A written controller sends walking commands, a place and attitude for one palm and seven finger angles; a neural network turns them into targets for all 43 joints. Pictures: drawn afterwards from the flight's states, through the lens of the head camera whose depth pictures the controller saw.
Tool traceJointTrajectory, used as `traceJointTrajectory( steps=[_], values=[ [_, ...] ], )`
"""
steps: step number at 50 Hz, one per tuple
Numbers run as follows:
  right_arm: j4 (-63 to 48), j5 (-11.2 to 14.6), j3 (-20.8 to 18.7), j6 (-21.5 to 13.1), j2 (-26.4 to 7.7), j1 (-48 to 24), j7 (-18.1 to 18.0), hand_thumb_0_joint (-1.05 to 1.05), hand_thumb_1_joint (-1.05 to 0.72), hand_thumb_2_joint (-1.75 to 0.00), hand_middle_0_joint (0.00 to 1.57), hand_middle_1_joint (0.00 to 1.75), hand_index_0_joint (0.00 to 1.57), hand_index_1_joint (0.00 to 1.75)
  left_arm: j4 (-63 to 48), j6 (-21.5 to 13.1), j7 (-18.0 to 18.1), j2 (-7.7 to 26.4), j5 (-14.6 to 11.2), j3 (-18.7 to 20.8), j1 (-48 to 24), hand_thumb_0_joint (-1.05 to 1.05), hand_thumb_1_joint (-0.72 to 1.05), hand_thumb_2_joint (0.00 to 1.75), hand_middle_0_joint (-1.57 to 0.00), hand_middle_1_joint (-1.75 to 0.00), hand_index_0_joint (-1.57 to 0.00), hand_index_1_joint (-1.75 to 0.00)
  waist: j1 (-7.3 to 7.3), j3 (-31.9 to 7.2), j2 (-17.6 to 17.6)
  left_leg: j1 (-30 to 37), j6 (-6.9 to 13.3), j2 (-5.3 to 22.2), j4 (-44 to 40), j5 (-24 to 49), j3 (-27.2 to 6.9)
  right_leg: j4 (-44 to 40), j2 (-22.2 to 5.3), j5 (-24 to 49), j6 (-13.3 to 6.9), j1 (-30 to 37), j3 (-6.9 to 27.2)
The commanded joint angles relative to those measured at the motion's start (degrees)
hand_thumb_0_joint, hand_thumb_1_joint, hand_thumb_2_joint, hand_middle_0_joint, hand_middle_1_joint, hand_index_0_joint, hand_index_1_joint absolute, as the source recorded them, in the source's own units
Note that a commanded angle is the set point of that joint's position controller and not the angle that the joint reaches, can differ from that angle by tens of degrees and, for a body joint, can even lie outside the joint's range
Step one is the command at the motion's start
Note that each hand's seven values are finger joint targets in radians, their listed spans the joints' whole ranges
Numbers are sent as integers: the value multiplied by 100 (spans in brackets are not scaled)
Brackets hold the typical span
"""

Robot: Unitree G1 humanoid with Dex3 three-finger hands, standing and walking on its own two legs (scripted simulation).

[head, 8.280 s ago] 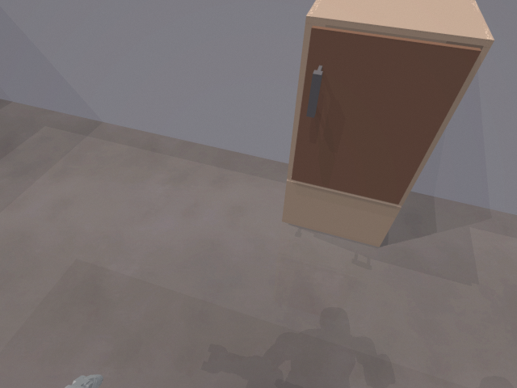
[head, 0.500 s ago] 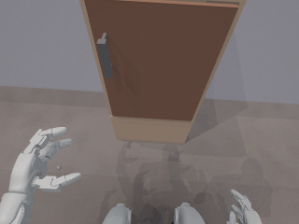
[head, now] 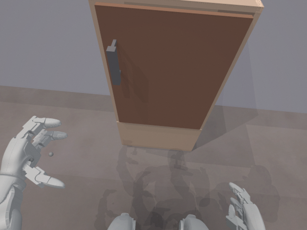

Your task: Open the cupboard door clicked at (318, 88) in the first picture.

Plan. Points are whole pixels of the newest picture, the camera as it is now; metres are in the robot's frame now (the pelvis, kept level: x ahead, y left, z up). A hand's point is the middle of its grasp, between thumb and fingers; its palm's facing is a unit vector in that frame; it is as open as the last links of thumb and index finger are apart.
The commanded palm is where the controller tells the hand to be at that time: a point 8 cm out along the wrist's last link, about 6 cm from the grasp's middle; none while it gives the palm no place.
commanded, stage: raise the hand with hooked fingers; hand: left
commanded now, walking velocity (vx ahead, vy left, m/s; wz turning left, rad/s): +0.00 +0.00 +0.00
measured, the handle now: (115, 63) +0.61 +0.17 +0.05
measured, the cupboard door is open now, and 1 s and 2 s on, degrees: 0 0 0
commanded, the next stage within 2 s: move the hooked fingers beside the handle in 0.66 s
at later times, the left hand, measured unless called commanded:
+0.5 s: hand (53, 143) +0.29 +0.26 +0.07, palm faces -0.01 -1.00 -0.04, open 13.9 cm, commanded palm +0.27 +0.31 +0.07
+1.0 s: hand (61, 134) +0.32 +0.25 +0.06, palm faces -0.03 -1.00 -0.02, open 14.0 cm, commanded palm +0.30 +0.30 +0.07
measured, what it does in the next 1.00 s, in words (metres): stands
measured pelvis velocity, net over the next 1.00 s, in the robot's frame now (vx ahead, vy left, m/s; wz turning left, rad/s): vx -0.01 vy -0.01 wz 0.00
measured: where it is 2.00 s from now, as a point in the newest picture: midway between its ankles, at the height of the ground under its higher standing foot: outside the picture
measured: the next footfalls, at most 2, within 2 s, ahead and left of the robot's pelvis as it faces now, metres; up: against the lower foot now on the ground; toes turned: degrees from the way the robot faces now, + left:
none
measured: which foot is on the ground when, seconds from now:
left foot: down 0.00-1.00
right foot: down 0.00-1.00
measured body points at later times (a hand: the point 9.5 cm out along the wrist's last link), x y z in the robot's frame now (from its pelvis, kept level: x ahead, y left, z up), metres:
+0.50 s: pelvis +0.00 -0.01 +0.01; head +0.07 +0.00 +0.45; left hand +0.29 +0.31 +0.07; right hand +0.14 -0.27 -0.07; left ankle +0.00 +0.12 -0.67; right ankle +0.03 -0.14 -0.67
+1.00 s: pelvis -0.01 -0.01 +0.00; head +0.06 +0.00 +0.45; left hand +0.31 +0.30 +0.07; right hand +0.14 -0.26 -0.08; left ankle +0.00 +0.12 -0.67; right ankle +0.03 -0.14 -0.67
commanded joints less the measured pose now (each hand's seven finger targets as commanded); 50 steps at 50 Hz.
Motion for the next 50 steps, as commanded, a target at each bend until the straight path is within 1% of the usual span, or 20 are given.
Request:
traceJointTrajectory(
  steps=[1, 5, 8, 9, 12, 13, 16, 21, 22, 25, 28, 31, 35, 38, 39, 40, 42, 44, 46, 50],
  values=[
    [-685, 34, -465, -236, -984, 78, -99, 0, -90, -90, 20, 30, 20, 30, -913, -332, -165, 1457, -237, 694, -1047, 0, -50, 30, -30, -120, -30, -120, -55, -1575, 367, 715, 68, -313, -1053, 2121, -28, -559, 475, 1331, -271, 1183, 93],
    [-643, 59, -476, -177, -995, 103, -110, 0, -90, -90, 20, 30, 20, 30, -611, -308, -308, 1582, -274, 798, -1312, 0, -50, 30, -30, -120, -30, -120, -86, -1567, 310, 679, 78, -319, -1099, 2032, 26, -670, 448, 1326, -237, 1272, 156],
    [-644, 52, -463, -134, -1009, 157, -112, 0, -90, -90, 20, 30, 20, 30, -398, -297, -392, 1784, -281, 933, -1499, 0, -50, 30, -30, -120, -30, -120, -39, -1657, 385, 736, 75, -316, -1144, 2167, 38, -677, 457, 1434, -257, 1384, 176],
    [-660, 62, -480, -133, -990, 154, -103, 0, -90, -90, 20, 30, 20, 30, -424, -313, -423, 1643, -300, 840, -1405, 0, -50, 30, -30, -120, -30, -120, -44, -1656, 428, 785, 75, -321, -1167, 2173, 39, -698, 451, 1441, -250, 1364, 170],
    [-694, 49, -492, -118, -1002, 194, -55, 0, -90, -90, 20, 30, 20, 30, -387, -321, -467, 1643, -324, 861, -1214, 0, -50, 30, -30, -120, -30, -120, 16, -1755, 432, 844, 79, -319, -1177, 2452, 54, -670, 463, 1695, -269, 1481, 164],
    [-701, 54, -505, -101, -1004, 217, -46, 0, -90, -90, 20, 30, 20, 30, -383, -327, -459, 1601, -326, 826, -1206, 0, -50, 30, -30, -120, -30, -120, -23, -1676, 364, 847, 82, -316, -1186, 2442, 60, -698, 465, 1713, -250, 1420, 153],
    [-723, 44, -509, -65, -1019, 207, -28, 0, -90, -90, 20, 30, 20, 30, -291, -349, -404, 1678, -349, 911, -1281, 0, -50, 30, -30, -120, -30, -120, -23, -1463, 313, 654, 84, -335, -1186, 2127, 96, -757, 473, 1451, -263, 1389, 207],
    [-757, 37, -499, -19, -999, 180, -46, 0, -90, -90, 20, 30, 20, 30, -359, -502, -333, 1760, -306, 952, -1449, 0, -50, 30, -30, -120, -30, -120, -33, -1471, 424, 582, 93, -347, -1227, 1831, 125, -806, 450, 1145, -266, 1419, 279],
    [-742, 40, -500, -8, -987, 192, -49, 0, -90, -90, 20, 30, 20, 30, -388, -533, -327, 1777, -306, 986, -1454, 0, -50, 30, -30, -120, -30, -120, -32, -1604, 309, 627, 99, -343, -1247, 1818, 111, -818, 444, 1141, -245, 1475, 285],
    [-731, 62, -491, -15, -974, 155, -73, 0, -90, -90, 20, 30, 20, 30, -307, -574, -340, 1675, -293, 888, -1449, 0, -50, 30, -30, -120, -30, -120, -71, -1446, 349, 588, 104, -338, -1261, 1642, 130, -892, 426, 973, -228, 1392, 322],
    [-712, 63, -482, -6, -969, 149, -99, 0, -90, -90, 20, 30, 20, 30, -218, -573, -373, 1682, -288, 887, -1487, 0, -50, 30, -30, -120, -30, -120, -86, -1450, 288, 558, 110, -336, -1254, 1583, 124, -903, 429, 909, -225, 1409, 345],
    [-710, 54, -463, -33, -974, 140, -119, 0, -90, -90, 20, 30, 20, 30, -285, -584, -388, 1718, -294, 870, -1591, 0, -50, 30, -30, -120, -30, -120, -77, -1425, 444, 611, 112, -339, -1253, 1619, 100, -863, 445, 937, -255, 1353, 321],
    [-701, 70, -454, -50, -965, 113, -130, 0, -90, -90, 20, 30, 20, 30, -151, -567, -413, 1634, -321, 849, -1526, 0, -50, 30, -30, -120, -30, -120, -90, -1414, 214, 500, 107, -337, -1259, 1472, 98, -921, 418, 790, -214, 1381, 352],
    [-698, 61, -452, -71, -966, 115, -131, 0, -90, -90, 20, 30, 20, 30, -226, -572, -422, 1676, -297, 849, -1627, 0, -50, 30, -30, -120, -30, -120, -66, -1492, 362, 602, 102, -335, -1277, 1546, 80, -863, 424, 872, -234, 1371, 309],
    [-686, 66, -439, -81, -958, 97, -135, 0, -90, -90, 20, 30, 20, 30, -228, -562, -414, 1564, -258, 687, -1802, 0, -50, 30, -30, -120, -30, -120, -120, -1426, 491, 651, 101, -338, -1284, 1529, 75, -855, 425, 873, -238, 1246, 288],
    [-639, 69, -443, -89, -966, 121, -154, 0, -90, -90, 20, 30, 20, 30, -249, -558, -382, 1543, -225, 612, -2108, 0, -50, 30, -30, -120, -30, -120, -198, -1382, 416, 668, 100, -319, -1276, 1487, 46, -840, 428, 836, -225, 1127, 254],
    [-564, 59, -436, -109, -966, 177, -183, 0, -90, -90, 20, 30, 20, 30, -201, -570, -348, 1498, -178, 491, -2505, 0, -50, 30, -30, -120, -30, -120, -238, -1459, 515, 745, 90, -317, -1255, 1490, 12, -803, 441, 822, -241, 1033, 259],
    [-538, 69, -442, -108, -976, 204, -190, 0, -90, -90, 20, 30, 20, 30, 78, -530, -303, 1421, -134, 434, -2501, 0, -50, 30, -30, -120, -30, -120, -238, -1413, 355, 694, 87, -318, -1282, 1364, 2, -832, 423, 698, -231, 977, 243],
    [-457, 55, -433, -67, -1033, 241, -225, 0, -90, -90, 20, 30, 20, 30, 364, -499, -250, 1725, -48, 586, -2907, 0, -50, 30, -30, -120, -30, -120, -268, -1326, 195, 496, 97, -303, -1226, 1212, 6, -825, 428, 513, -234, 929, 278],
    [-437, 53, -410, 21, -1004, 244, -215, 0, -90, -90, 20, 30, 20, 30, 727, -488, -200, 1844, 98, 601, -3421, 0, -50, 30, -30, -120, -30, -120, -233, -1556, 436, 504, 91, -312, -1226, 1295, 56, -801, 383, 637, -233, 1018, 332]
  ],
)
